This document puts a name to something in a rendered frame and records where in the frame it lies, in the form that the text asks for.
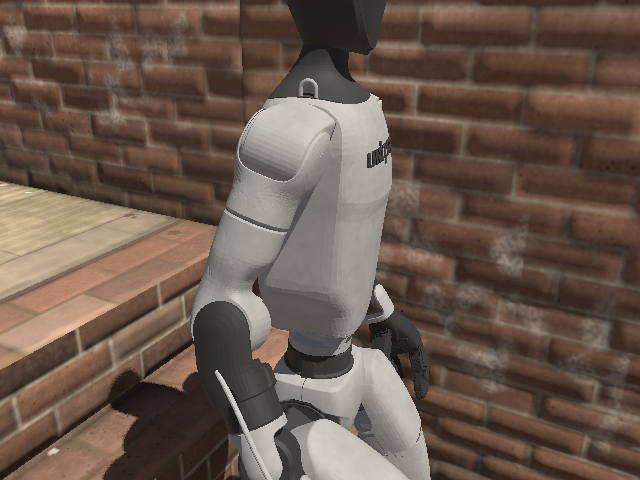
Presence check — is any humanoid robot torso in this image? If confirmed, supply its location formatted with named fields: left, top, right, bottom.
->
left=258, top=78, right=392, bottom=431

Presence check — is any right robot thigh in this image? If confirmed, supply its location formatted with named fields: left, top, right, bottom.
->
left=284, top=406, right=410, bottom=480

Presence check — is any robot left hand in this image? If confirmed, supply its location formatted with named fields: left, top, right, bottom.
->
left=369, top=309, right=432, bottom=400

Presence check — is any right robot upper arm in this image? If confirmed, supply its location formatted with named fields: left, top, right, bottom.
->
left=190, top=101, right=335, bottom=352

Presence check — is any robot left forearm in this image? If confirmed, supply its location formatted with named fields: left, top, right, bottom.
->
left=363, top=277, right=394, bottom=324

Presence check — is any left robot upper arm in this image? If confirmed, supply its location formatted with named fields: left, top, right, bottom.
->
left=370, top=93, right=382, bottom=109

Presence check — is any robot right forearm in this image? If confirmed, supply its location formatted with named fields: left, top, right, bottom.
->
left=193, top=301, right=311, bottom=480

